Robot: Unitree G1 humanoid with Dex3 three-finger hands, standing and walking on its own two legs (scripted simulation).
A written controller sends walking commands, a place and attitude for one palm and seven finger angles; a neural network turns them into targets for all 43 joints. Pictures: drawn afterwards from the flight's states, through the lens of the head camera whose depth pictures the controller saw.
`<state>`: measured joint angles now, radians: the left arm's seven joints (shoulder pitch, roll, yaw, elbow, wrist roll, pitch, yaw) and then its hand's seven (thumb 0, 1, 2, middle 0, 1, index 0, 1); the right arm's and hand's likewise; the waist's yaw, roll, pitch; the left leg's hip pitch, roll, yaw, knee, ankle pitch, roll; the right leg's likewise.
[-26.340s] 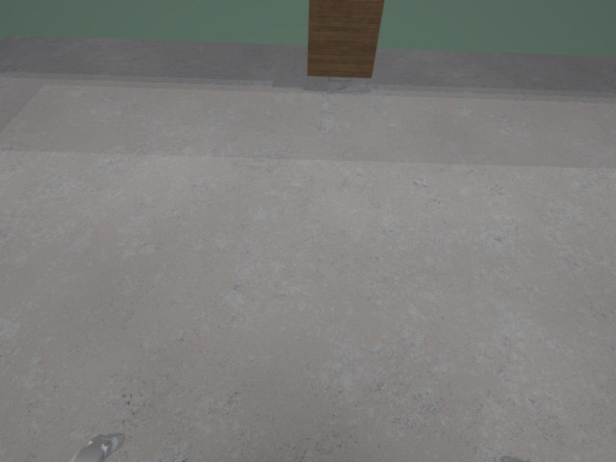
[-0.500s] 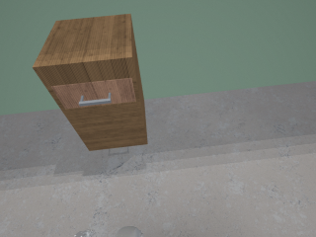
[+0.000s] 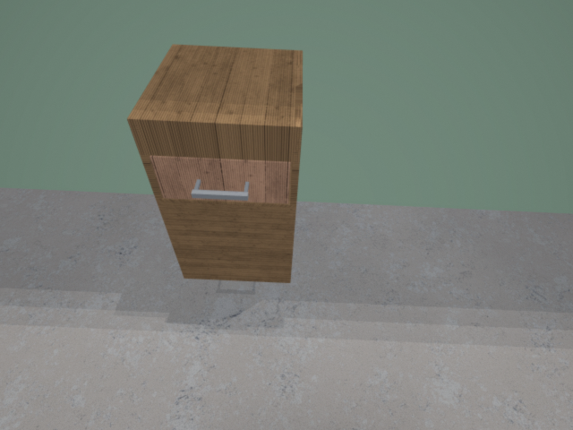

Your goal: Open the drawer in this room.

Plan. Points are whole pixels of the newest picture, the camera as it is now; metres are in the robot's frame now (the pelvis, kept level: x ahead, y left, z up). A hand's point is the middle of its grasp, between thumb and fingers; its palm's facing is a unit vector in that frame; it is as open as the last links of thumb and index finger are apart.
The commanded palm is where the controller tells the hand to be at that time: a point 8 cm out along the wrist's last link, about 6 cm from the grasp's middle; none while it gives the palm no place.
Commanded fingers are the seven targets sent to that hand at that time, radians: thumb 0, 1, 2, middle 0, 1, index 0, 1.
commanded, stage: take the last steps up to it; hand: left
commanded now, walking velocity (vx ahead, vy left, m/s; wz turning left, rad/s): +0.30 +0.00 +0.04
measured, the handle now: (221, 189) +0.76 +0.23 -0.22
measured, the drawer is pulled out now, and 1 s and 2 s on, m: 0.00 0.00 0.00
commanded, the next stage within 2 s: come to a stop and stand still in 0.60 s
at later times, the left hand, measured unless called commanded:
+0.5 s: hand out of the picture +0.10 +0.12 -0.16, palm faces +0.11 -0.97 -0.20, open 7.3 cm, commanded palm none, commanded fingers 0.00 0.90 0.90 -0.20 -0.30 -0.20 -0.30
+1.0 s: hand (191, 354) +0.28 +0.19 -0.18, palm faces +0.08 -0.97 -0.21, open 7.4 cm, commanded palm none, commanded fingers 0.00 0.90 0.90 -0.20 -0.30 -0.20 -0.30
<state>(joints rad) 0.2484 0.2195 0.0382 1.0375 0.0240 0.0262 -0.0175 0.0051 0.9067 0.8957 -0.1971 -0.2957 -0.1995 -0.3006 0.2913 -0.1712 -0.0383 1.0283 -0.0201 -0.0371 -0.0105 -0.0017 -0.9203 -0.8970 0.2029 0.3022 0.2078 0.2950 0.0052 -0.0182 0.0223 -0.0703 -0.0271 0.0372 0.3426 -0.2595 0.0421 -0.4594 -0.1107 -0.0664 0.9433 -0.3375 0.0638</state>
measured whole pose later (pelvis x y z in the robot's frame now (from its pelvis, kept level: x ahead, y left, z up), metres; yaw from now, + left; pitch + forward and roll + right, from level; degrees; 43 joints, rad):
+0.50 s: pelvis +0.13 -0.05 +0.00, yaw +3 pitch -1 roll +1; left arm 0.35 0.12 0.02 1.10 0.02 -0.07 0.01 -0.01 0.92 0.90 -0.20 -0.30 -0.20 -0.30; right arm 0.26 -0.18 -0.07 1.08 -0.03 0.00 0.02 0.00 -0.91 -0.90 0.20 0.30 0.20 0.29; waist 0.00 0.04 0.03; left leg -0.54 0.11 0.04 0.93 -0.18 -0.03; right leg -0.07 -0.02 -0.19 0.32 -0.24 -0.05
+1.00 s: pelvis +0.25 +0.00 +0.00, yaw +2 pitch +0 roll +0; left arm 0.19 0.20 0.06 1.04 0.02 0.05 0.02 0.00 0.91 0.90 -0.20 -0.30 -0.20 -0.30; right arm 0.13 -0.15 -0.04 1.04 -0.02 0.00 -0.05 -0.02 -0.94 -0.90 0.20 0.30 0.21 0.29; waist 0.01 -0.04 0.09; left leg -0.24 0.03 0.14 0.44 -0.21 0.03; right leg -0.47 -0.05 -0.02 1.01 -0.42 0.04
